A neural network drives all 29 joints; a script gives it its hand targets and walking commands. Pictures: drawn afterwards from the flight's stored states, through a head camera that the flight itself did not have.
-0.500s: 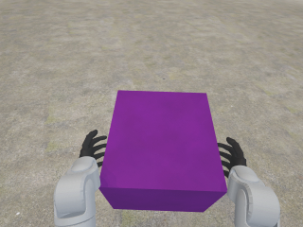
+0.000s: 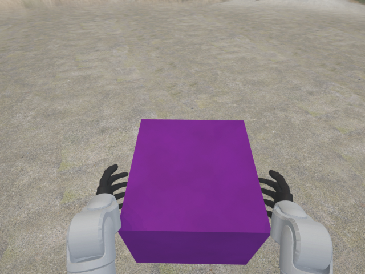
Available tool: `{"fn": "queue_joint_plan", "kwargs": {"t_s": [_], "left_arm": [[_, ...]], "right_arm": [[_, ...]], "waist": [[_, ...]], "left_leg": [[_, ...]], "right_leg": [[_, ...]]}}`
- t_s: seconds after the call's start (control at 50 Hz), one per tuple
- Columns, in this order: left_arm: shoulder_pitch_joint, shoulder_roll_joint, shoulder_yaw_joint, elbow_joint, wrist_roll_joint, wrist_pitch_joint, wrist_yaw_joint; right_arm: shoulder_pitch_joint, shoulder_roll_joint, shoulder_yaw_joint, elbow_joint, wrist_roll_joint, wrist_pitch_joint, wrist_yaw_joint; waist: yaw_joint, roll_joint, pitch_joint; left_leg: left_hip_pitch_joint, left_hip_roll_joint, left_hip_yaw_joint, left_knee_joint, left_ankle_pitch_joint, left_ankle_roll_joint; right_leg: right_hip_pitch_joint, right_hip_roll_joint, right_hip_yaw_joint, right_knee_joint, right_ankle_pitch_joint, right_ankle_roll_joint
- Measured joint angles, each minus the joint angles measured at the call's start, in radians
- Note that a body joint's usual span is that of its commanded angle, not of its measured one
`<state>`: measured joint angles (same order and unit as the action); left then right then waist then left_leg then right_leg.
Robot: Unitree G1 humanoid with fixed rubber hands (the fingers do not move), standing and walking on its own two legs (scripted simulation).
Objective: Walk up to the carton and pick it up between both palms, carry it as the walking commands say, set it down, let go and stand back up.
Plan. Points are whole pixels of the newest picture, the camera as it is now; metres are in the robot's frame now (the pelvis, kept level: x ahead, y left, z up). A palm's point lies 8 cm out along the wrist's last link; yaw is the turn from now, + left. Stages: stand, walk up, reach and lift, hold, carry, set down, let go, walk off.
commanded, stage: carry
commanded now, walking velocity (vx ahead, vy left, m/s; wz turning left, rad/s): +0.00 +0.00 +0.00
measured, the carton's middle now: (191, 189) +0.32 +0.01 +0.03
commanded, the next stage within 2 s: none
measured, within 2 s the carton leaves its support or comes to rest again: neither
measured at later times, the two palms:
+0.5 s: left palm (77, 231) +0.18 +0.23 +0.07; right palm (248, 230) +0.20 -0.10 +0.06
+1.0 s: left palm out of the picture -0.03 +0.28 +0.08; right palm out of the picture +0.10 -0.03 +0.08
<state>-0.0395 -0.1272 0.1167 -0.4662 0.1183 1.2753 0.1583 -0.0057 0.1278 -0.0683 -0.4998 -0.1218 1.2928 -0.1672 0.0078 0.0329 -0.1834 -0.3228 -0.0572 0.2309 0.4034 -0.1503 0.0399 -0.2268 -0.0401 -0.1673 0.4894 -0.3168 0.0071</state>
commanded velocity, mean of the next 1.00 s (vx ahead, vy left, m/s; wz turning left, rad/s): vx -0.21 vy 0.00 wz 0.52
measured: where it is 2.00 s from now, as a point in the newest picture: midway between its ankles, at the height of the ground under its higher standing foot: outside the picture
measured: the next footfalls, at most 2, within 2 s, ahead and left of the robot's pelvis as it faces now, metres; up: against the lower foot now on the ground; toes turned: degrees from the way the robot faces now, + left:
left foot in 0.30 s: +0.00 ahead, +0.17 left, +0.00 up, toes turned +3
right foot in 0.58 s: -0.04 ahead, -0.09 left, +0.00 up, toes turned +2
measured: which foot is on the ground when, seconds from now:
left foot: down 0.00-0.14, up 0.16-0.28, down 0.30-0.60, up 0.62-0.90, down 0.92-1.00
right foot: down 0.00-0.30, up 0.32-0.56, down 0.58-0.92, up 0.94-1.00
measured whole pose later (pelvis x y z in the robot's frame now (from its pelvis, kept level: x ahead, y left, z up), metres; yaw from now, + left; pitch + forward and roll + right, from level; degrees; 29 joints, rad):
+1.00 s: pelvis -0.19 +0.02 -0.01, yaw +24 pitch +4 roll +0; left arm -0.06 -0.13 0.14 -0.52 0.12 1.21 0.15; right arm -0.06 0.13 -0.06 -0.52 -0.11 1.24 -0.18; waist -0.02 -0.01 -0.06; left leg -0.42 0.01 0.05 0.65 -0.30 0.03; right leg -0.56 -0.16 -0.17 0.93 -0.52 0.04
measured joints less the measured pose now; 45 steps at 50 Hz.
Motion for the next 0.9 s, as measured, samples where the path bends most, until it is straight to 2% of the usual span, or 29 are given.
{"fn": "queue_joint_plan", "kwargs": {"t_s": [0.06,0.1,0.12,0.14,0.16,0.18,0.22,0.24,0.26,0.28,0.3,0.32,0.36,0.4,0.44,0.48,0.54,0.58,0.6,0.62,0.66,0.7,0.74,0.8,0.86,0.9], "left_arm": [[-0.010,0.000,0.000,0.014,-0.010,-0.011,0.002],[-0.028,0.000,-0.006,0.025,-0.009,-0.014,0.010],[-0.039,0.000,-0.009,0.037,-0.007,-0.014,0.014],[-0.053,0.000,-0.012,0.050,-0.004,-0.011,0.017],[-0.074,-0.001,-0.014,0.060,-0.002,-0.004,0.019],[-0.090,-0.002,-0.009,0.056,0.001,0.006,0.019],[-0.073,-0.002,0.012,0.035,0.007,0.006,0.010],[-0.062,-0.003,0.018,0.028,0.007,0.002,0.007],[-0.063,-0.003,0.019,0.027,0.006,-0.001,0.006],[-0.079,-0.004,0.015,0.031,0.004,-0.002,0.007],[-0.103,-0.005,0.009,0.034,0.002,-0.004,0.009],[-0.123,-0.006,0.008,0.035,0.004,-0.011,0.012],[-0.122,-0.007,0.021,0.030,0.013,-0.022,0.010],[-0.105,-0.005,0.023,0.036,0.019,-0.027,0.009],[-0.099,-0.005,0.021,0.049,0.017,-0.028,0.008],[-0.093,-0.004,0.024,0.038,0.008,-0.040,0.004],[-0.082,-0.003,0.032,-0.013,-0.018,-0.086,-0.002],[-0.078,-0.003,0.039,-0.044,-0.034,-0.116,-0.008],[-0.073,-0.004,0.035,-0.053,-0.040,-0.132,-0.010],[-0.073,-0.004,0.028,-0.057,-0.044,-0.141,-0.006],[-0.076,-0.004,0.020,-0.047,-0.043,-0.132,-0.005],[-0.069,-0.003,0.019,-0.025,-0.038,-0.117,-0.012],[-0.049,-0.002,0.017,-0.021,-0.032,-0.107,-0.018],[-0.036,-0.001,0.008,-0.038,-0.022,-0.097,-0.018],[-0.034,-0.001,-0.002,-0.085,-0.015,-0.084,-0.008],[-0.030,-0.001,-0.005,-0.110,-0.009,-0.080,-0.004]], "right_arm": [[-0.014,-0.001,-0.008,-0.006,-0.003,0.010,-0.002],[-0.024,-0.001,-0.021,0.006,-0.009,0.002,0.005],[-0.027,-0.001,-0.028,0.015,-0.010,-0.004,0.008],[-0.029,-0.001,-0.036,0.021,-0.012,-0.005,0.010],[-0.029,-0.001,-0.046,0.022,-0.010,-0.008,0.011],[-0.032,0.000,-0.050,0.022,0.000,-0.011,0.009],[-0.050,-0.001,-0.030,0.029,0.010,-0.011,-0.002],[-0.058,-0.001,-0.022,0.034,0.008,-0.008,-0.004],[-0.063,-0.002,-0.021,0.035,0.003,-0.008,-0.003],[-0.070,0.001,-0.032,0.027,-0.004,-0.008,0.000],[-0.079,0.001,-0.048,0.012,-0.006,-0.008,0.004],[-0.086,0.001,-0.056,0.011,-0.005,-0.021,0.008],[-0.102,0.002,-0.052,0.033,0.003,-0.042,0.011],[-0.108,0.003,-0.046,0.061,0.000,-0.044,0.014],[-0.089,0.001,-0.041,0.064,0.000,-0.047,0.010],[-0.076,0.001,-0.030,0.040,0.005,-0.054,0.000],[-0.078,0.001,-0.010,-0.024,0.005,-0.079,-0.011],[-0.081,0.001,0.003,-0.066,0.003,-0.092,-0.018],[-0.083,0.000,0.002,-0.079,0.001,-0.099,-0.017],[-0.081,0.000,-0.004,-0.083,0.000,-0.108,-0.012],[-0.054,0.000,-0.010,-0.079,0.005,-0.119,-0.008],[-0.029,0.000,-0.005,-0.074,0.007,-0.108,-0.015],[-0.018,0.000,0.004,-0.071,0.007,-0.089,-0.021],[-0.025,0.000,0.005,-0.081,0.005,-0.067,-0.019],[-0.036,0.000,-0.003,-0.102,0.022,-0.063,-0.017],[-0.046,-0.001,-0.004,-0.114,0.031,-0.060,-0.016]], "waist": [[0.005,-0.004,-0.003],[0.002,0.008,0.008],[-0.002,0.020,0.015],[-0.004,0.033,0.028],[-0.006,0.030,0.050],[0.007,0.005,0.072],[0.025,-0.034,0.082],[0.018,-0.047,0.074],[0.003,-0.059,0.067],[-0.015,-0.061,0.066],[-0.032,-0.052,0.072],[-0.040,-0.061,0.086],[-0.029,-0.063,0.119],[-0.029,-0.027,0.143],[-0.032,0.007,0.155],[-0.018,0.024,0.173],[0.005,0.032,0.194],[0.013,0.024,0.188],[0.019,0.040,0.183],[0.017,0.056,0.183],[0.000,0.038,0.182],[-0.017,-0.005,0.176],[-0.030,-0.051,0.171],[-0.045,-0.087,0.164],[-0.056,-0.086,0.160],[-0.056,-0.079,0.148]], "left_leg": [[0.012,-0.010,-0.001,-0.048,0.033,-0.013],[0.023,-0.016,-0.006,-0.089,0.057,-0.054],[0.028,-0.018,-0.012,-0.107,0.068,-0.098],[0.024,-0.016,-0.019,-0.104,0.072,-0.165],[-0.012,-0.014,-0.019,-0.003,0.044,-0.259],[-0.060,-0.014,-0.036,0.184,-0.029,-0.284],[-0.095,0.017,-0.114,0.432,-0.157,-0.212],[-0.088,0.040,-0.156,0.468,-0.198,-0.169],[-0.068,0.064,-0.193,0.433,-0.218,-0.129],[-0.042,0.092,-0.227,0.347,-0.185,-0.101],[-0.028,0.110,-0.251,0.282,-0.171,-0.084],[-0.045,0.096,-0.253,0.286,-0.203,-0.071],[-0.072,0.088,-0.238,0.303,-0.210,-0.051],[-0.082,0.098,-0.245,0.271,-0.168,-0.045],[-0.099,0.095,-0.273,0.221,-0.123,-0.040],[-0.113,0.089,-0.290,0.184,-0.085,-0.042],[-0.143,0.075,-0.300,0.177,-0.058,-0.054],[-0.179,0.054,-0.309,0.206,-0.059,-0.067],[-0.204,0.056,-0.318,0.237,-0.067,-0.067],[-0.232,0.052,-0.327,0.306,-0.150,-0.058],[-0.279,0.034,-0.276,0.491,-0.307,-0.055],[-0.294,0.035,-0.206,0.612,-0.321,-0.056],[-0.285,0.047,-0.157,0.644,-0.280,-0.060],[-0.248,0.068,-0.138,0.605,-0.228,-0.064],[-0.174,0.081,-0.141,0.484,-0.228,-0.070],[-0.102,0.083,-0.134,0.347,-0.198,-0.071]], "right_leg": [[-0.005,-0.006,-0.002,-0.006,-0.018,-0.003],[-0.002,-0.013,-0.011,-0.019,-0.035,0.001],[0.007,-0.016,-0.023,-0.040,-0.033,0.004],[0.021,-0.017,-0.034,-0.071,-0.012,0.002],[0.039,-0.028,-0.044,-0.103,0.045,-0.001],[0.034,-0.049,-0.035,-0.099,0.107,-0.006],[-0.007,-0.066,0.007,-0.036,0.138,0.005],[-0.029,-0.071,0.017,-0.005,0.117,0.020],[-0.054,-0.079,0.016,0.032,0.091,0.034],[-0.082,-0.089,0.004,0.079,0.063,0.045],[-0.115,-0.099,-0.014,0.133,0.036,0.052],[-0.151,-0.114,-0.008,0.186,0.007,0.052],[-0.232,-0.087,0.049,0.335,-0.140,0.049],[-0.280,-0.040,0.073,0.438,-0.207,0.037],[-0.309,-0.002,0.090,0.492,-0.193,0.017],[-0.310,0.020,0.099,0.482,-0.160,0.011],[-0.254,0.025,0.097,0.334,-0.095,0.005],[-0.179,0.014,0.077,0.162,0.035,-0.002],[-0.165,0.019,0.064,0.126,0.019,-0.014],[-0.170,0.022,0.050,0.133,0.001,-0.026],[-0.164,-0.010,0.027,0.144,-0.009,-0.040],[-0.146,-0.052,0.006,0.131,0.005,-0.049],[-0.134,-0.087,-0.010,0.107,0.031,-0.050],[-0.143,-0.121,-0.040,0.096,0.043,-0.033],[-0.182,-0.145,-0.076,0.139,0.045,-0.024],[-0.214,-0.161,-0.093,0.176,0.044,-0.016]]}}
